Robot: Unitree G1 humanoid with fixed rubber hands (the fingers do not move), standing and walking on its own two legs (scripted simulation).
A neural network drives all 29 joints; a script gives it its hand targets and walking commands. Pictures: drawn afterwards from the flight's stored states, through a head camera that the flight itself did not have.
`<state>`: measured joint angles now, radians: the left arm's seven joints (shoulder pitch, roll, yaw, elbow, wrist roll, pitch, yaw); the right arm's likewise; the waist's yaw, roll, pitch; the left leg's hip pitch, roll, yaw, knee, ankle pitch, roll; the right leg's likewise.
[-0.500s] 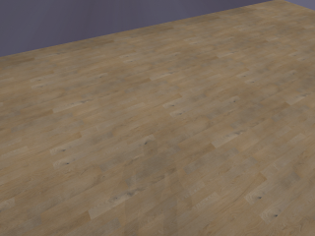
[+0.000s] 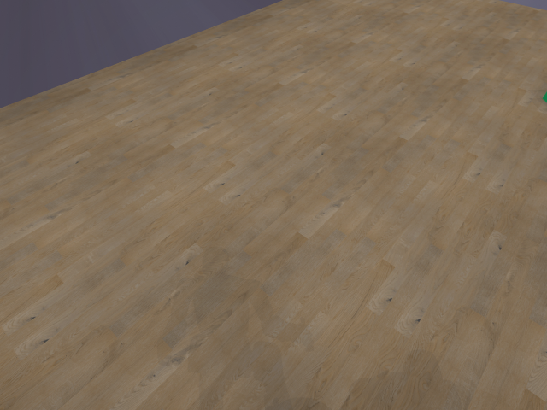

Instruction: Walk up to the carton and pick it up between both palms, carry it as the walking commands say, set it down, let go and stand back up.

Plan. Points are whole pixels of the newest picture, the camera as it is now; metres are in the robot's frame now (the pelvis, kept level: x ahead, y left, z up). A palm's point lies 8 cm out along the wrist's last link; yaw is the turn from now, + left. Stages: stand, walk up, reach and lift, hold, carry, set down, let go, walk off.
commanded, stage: walk up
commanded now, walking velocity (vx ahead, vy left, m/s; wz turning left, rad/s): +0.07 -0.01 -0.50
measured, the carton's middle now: out of the picture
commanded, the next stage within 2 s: none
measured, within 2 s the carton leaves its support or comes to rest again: neither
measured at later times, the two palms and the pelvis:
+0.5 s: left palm (201, 326) +0.30 +0.15 -0.11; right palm out of the picture -0.02 -0.31 -0.15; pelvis +0.07 -0.05 -0.02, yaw -15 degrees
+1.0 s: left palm (196, 329) +0.30 +0.16 -0.14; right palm out of the picture +0.17 -0.32 -0.11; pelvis +0.19 -0.06 +0.00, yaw -26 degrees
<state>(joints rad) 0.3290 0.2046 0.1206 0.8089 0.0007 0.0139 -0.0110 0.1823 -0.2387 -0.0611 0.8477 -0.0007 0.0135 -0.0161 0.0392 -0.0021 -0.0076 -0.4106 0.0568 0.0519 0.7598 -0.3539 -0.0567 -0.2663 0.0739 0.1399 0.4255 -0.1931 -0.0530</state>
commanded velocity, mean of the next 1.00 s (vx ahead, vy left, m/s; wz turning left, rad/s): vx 0.17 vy -0.01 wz -0.43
